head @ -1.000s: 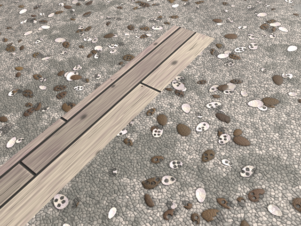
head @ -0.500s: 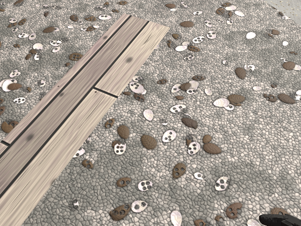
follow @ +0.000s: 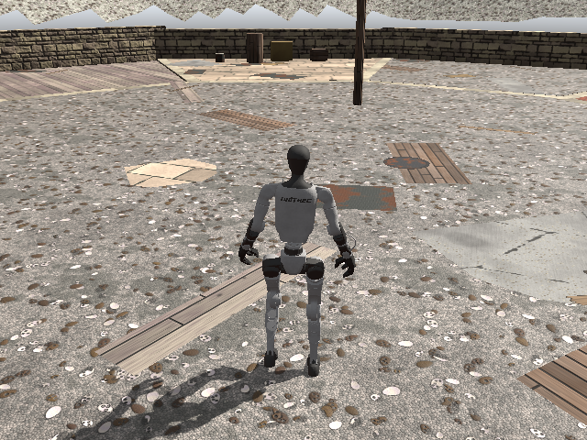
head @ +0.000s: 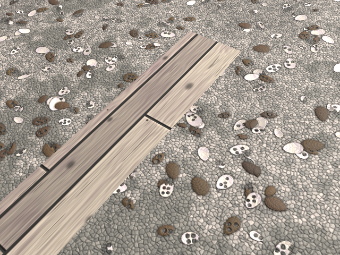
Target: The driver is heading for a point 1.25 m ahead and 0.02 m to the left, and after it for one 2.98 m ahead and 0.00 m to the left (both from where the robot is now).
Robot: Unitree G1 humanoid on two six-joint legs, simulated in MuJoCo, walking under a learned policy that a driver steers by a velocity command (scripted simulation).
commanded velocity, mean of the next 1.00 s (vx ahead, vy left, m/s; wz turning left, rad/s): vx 0.10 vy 0.00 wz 0.01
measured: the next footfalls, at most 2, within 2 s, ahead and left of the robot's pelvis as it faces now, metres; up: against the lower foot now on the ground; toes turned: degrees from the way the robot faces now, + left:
left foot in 0.24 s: +0.04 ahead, +0.14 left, +0.00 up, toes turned +12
right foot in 0.82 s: +0.05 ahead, -0.08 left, +0.00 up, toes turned -1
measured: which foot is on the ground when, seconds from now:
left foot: up 0.00-0.22, down 0.24-0.82, up 0.84-1.00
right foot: down 0.00-0.24, up 0.26-0.80, down 0.82-1.00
